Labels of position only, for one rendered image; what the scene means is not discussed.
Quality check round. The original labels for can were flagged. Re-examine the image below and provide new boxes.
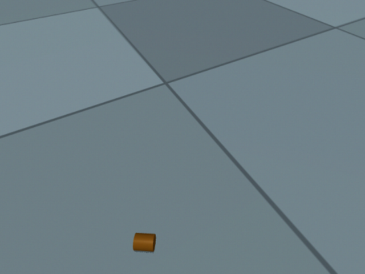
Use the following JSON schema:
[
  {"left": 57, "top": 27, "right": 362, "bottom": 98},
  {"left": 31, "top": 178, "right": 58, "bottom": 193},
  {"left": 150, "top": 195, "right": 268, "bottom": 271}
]
[{"left": 133, "top": 233, "right": 156, "bottom": 252}]

